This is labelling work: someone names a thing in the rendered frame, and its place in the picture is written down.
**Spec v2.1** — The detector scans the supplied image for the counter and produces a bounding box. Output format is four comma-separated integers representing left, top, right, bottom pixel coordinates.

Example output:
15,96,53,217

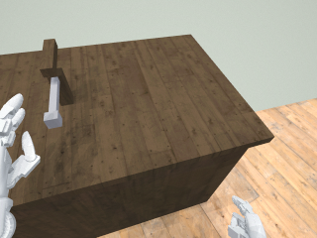
0,34,274,238

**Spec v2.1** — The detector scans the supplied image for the tap lever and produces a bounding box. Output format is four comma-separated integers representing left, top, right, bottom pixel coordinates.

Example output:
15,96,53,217
44,76,62,129

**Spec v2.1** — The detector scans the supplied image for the robot left hand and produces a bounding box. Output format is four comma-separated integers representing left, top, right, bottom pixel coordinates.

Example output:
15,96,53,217
0,93,41,198

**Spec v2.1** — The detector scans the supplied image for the robot right hand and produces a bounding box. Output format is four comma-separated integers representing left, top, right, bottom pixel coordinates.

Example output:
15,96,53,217
228,195,266,238

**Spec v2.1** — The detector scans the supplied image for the left robot forearm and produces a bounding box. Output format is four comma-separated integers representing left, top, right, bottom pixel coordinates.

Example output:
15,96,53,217
0,197,17,238

